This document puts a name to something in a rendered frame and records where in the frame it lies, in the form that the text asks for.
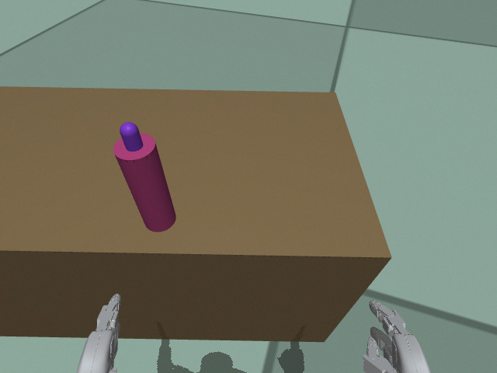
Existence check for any right robot hand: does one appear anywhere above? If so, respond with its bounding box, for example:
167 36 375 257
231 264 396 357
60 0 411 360
363 300 431 373

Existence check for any left robot hand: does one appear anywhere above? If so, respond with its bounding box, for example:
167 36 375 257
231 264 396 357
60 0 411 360
77 294 121 373

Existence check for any bottle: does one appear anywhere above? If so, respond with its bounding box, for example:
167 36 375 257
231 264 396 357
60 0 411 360
113 122 176 232

